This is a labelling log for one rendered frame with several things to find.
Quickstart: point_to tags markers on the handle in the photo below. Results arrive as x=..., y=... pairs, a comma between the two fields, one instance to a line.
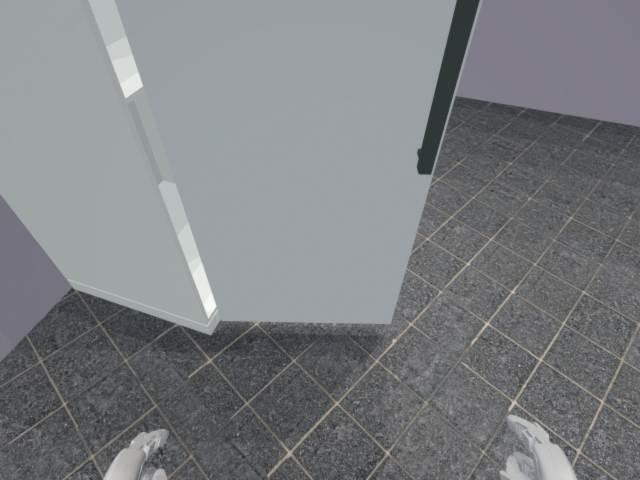
x=461, y=26

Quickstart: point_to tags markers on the left robot hand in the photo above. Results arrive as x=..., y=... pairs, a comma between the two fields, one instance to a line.
x=129, y=463

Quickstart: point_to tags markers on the fridge door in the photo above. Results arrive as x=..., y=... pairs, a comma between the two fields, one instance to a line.
x=291, y=128

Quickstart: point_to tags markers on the right robot hand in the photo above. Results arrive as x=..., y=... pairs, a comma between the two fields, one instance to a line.
x=549, y=461

